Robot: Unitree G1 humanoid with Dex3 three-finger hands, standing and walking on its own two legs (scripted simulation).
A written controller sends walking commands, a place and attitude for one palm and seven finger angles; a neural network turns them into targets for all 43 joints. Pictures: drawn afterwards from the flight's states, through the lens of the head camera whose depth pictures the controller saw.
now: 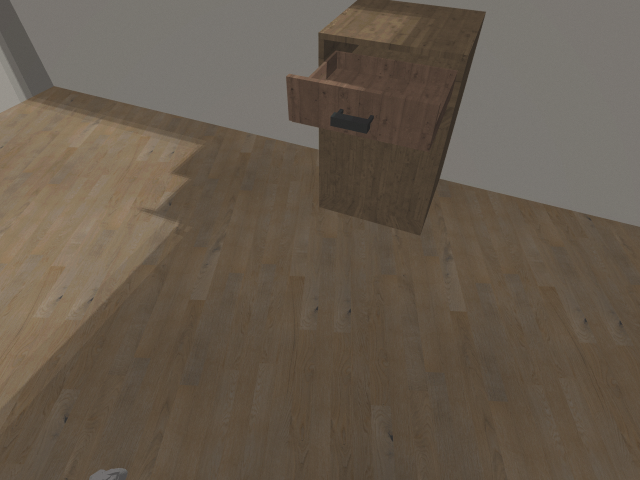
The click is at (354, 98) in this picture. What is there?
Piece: drawer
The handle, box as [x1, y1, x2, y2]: [330, 109, 373, 133]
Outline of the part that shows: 331,116 330,125 365,133 367,132 369,124 373,118 372,115 370,115 367,119 346,115 342,113 343,109 340,109 336,113 334,112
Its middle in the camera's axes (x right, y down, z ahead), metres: +0.09 -0.34 +1.09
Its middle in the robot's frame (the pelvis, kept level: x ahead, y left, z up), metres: +1.04 -0.04 -0.08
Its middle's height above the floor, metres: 0.69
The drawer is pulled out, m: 0.30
